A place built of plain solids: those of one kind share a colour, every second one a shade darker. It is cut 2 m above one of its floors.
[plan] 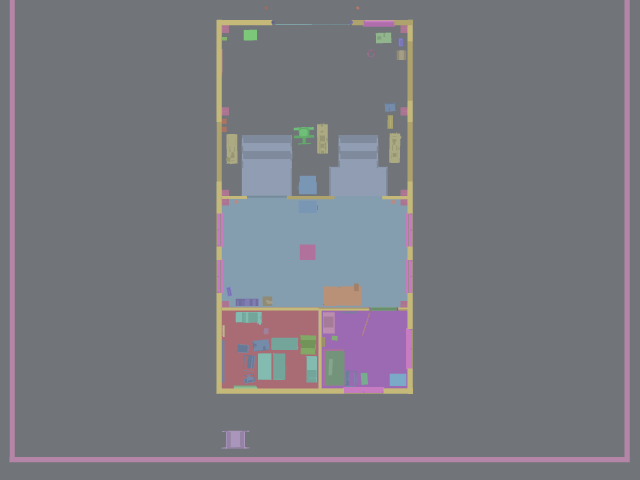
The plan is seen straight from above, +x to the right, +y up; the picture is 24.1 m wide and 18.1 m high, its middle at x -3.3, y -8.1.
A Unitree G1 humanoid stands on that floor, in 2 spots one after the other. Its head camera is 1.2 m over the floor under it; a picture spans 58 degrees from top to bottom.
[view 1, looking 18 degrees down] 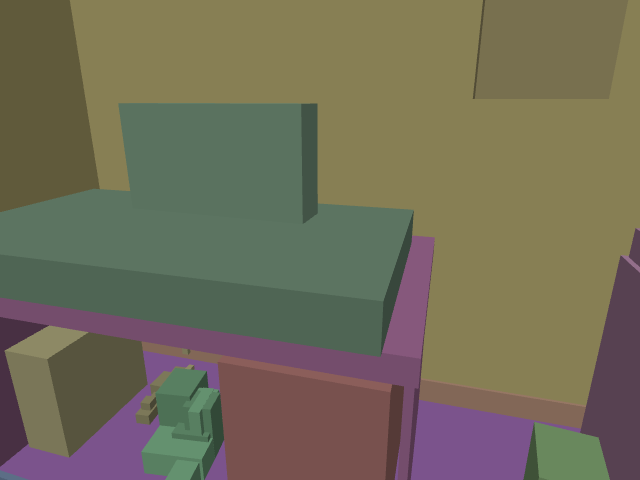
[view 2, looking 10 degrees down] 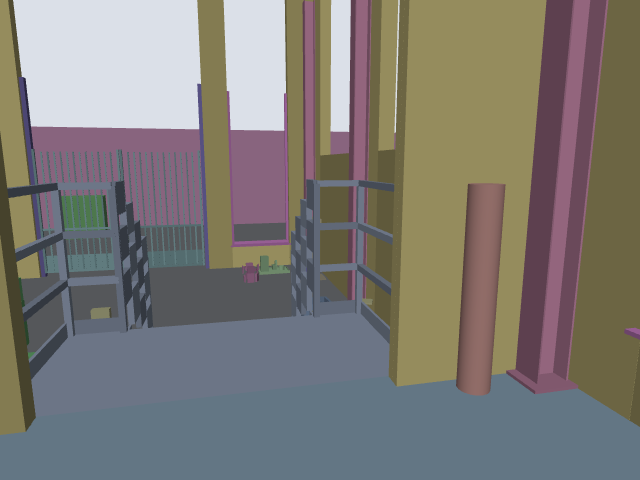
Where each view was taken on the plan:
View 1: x -1.65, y -12.20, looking -164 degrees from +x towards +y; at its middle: desk_load_lived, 1.14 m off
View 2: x -1.85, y -8.60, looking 77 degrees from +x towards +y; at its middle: door_landing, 3.33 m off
